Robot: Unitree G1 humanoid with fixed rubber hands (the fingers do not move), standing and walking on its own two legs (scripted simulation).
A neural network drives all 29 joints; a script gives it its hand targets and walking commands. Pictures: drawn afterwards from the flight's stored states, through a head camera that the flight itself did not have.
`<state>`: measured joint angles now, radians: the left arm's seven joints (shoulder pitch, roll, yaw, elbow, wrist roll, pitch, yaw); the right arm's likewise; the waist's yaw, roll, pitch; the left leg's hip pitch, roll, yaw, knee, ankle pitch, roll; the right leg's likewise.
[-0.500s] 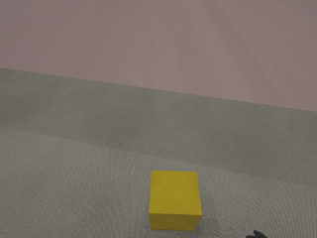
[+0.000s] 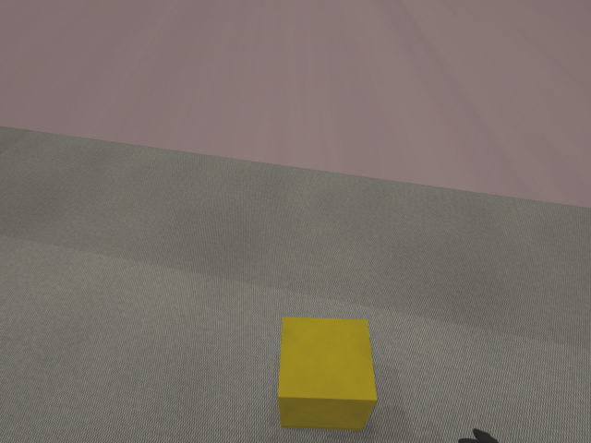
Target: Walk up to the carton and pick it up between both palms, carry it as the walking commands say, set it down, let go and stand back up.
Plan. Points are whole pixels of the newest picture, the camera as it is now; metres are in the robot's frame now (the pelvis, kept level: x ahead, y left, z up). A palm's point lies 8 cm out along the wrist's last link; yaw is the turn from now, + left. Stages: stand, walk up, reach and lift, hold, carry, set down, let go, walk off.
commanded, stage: walk up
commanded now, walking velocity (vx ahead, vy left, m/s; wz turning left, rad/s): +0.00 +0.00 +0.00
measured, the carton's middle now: (323, 374) +0.45 -0.04 -0.63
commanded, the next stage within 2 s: stand in 0.24 s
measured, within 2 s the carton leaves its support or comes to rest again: neither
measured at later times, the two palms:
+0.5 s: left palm out of the picture +0.08 +0.24 -0.12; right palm out of the picture +0.11 -0.25 -0.10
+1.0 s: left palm (169, 424) +0.18 +0.23 -0.14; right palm (466, 407) +0.23 -0.23 -0.12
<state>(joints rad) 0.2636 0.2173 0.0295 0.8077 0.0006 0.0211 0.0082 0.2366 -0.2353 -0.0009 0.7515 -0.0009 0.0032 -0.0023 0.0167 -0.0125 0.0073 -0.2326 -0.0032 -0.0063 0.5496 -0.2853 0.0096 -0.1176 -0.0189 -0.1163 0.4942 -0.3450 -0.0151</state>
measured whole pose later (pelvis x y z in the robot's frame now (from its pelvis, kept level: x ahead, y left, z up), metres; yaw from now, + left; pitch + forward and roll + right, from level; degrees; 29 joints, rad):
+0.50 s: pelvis +0.00 +0.00 +0.00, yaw +0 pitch -2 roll -1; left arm 0.26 0.22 0.03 0.80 0.00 0.03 0.01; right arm 0.24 -0.24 0.00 0.74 0.00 0.01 0.00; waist 0.02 -0.01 0.01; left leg -0.23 0.00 -0.01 0.55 -0.29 0.01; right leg -0.12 -0.02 -0.12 0.50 -0.35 -0.02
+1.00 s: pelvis -0.04 -0.01 -0.03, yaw +0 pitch +13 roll +0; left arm -0.13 0.20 0.11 0.62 0.00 0.09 0.01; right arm -0.21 -0.24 -0.05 0.63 -0.01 0.06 0.04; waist 0.02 -0.01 0.13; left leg -0.69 0.00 -0.01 0.74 -0.27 0.00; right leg -0.61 -0.03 -0.11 0.77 -0.38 -0.02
